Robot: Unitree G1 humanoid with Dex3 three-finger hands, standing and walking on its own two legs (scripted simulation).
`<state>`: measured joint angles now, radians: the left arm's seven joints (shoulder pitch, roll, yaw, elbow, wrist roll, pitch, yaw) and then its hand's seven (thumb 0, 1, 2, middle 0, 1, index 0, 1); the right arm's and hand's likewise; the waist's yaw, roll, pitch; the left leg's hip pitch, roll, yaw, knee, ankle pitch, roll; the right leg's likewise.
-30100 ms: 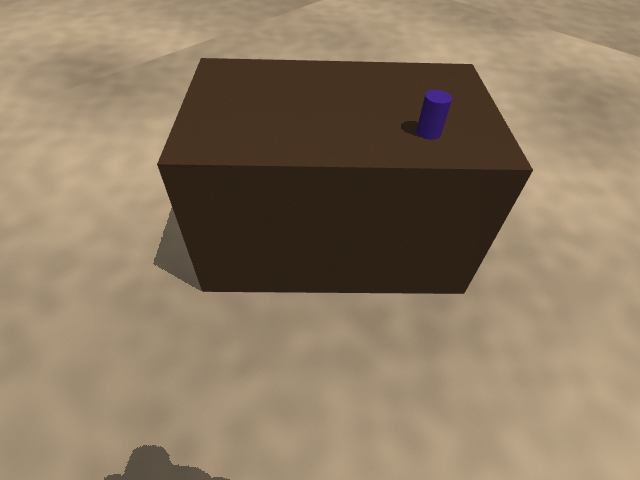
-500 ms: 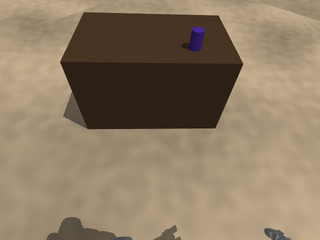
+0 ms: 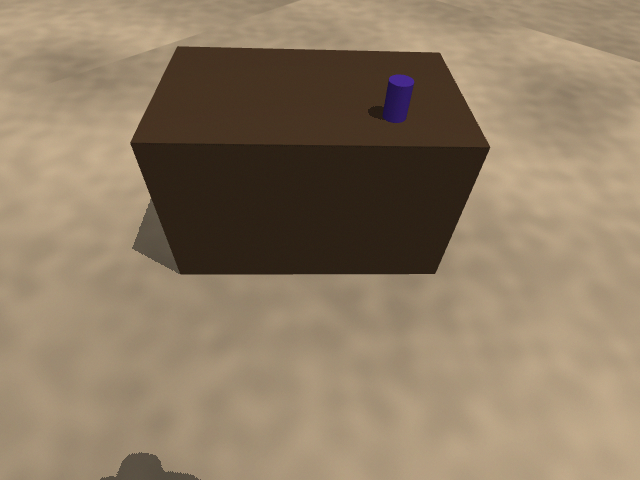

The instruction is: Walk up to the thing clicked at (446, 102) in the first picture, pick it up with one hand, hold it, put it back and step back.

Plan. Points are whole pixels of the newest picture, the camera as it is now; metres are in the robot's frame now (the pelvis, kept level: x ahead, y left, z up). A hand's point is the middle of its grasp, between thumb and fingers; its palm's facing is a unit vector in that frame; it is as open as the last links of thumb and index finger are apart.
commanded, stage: step back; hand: right
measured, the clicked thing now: (397, 99) +1.12 -0.21 -0.11
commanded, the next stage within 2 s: stand in 0.32 s
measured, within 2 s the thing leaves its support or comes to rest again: neither
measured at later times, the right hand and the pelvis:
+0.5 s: hand out of the picture +0.14 -0.25 -0.14, palm faces -0.03 +0.93 -0.36, open 7.4 cm; pelvis +0.02 +0.00 +0.00, yaw +0 degrees
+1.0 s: hand out of the picture +0.06 -0.26 -0.14, palm faces -0.01 +0.94 -0.34, open 7.4 cm; pelvis -0.01 +0.00 +0.02, yaw +0 degrees
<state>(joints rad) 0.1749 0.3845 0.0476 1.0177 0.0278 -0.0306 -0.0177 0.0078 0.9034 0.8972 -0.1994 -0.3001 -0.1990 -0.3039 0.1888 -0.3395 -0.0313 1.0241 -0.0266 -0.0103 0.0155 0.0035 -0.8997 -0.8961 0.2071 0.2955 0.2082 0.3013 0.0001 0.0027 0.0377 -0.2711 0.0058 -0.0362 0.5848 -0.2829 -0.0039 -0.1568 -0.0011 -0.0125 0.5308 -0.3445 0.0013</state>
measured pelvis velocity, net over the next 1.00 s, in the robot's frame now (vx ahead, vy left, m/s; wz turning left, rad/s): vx -0.01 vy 0.00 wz -0.01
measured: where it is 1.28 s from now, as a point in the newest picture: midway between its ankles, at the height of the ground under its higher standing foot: outside the picture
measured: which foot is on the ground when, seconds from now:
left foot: down 0.00-1.00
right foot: down 0.00-1.00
